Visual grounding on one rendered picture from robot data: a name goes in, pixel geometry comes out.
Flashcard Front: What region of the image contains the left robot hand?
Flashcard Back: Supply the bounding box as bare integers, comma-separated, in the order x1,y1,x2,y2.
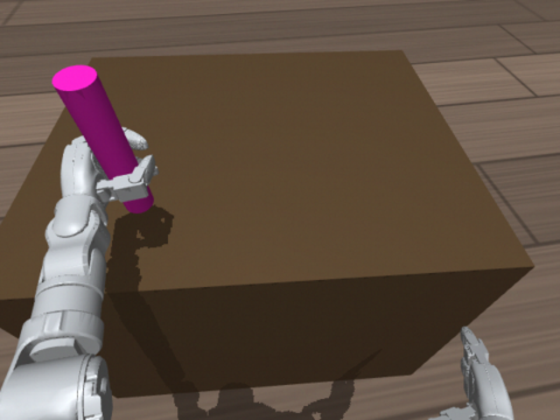
60,127,159,210

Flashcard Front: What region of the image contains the right robot hand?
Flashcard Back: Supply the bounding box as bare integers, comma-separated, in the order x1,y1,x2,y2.
428,326,514,420

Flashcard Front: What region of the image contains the can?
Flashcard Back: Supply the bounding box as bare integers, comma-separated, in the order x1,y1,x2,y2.
52,65,154,214

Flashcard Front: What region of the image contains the left robot arm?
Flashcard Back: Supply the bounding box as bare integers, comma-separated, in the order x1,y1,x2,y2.
0,194,113,420

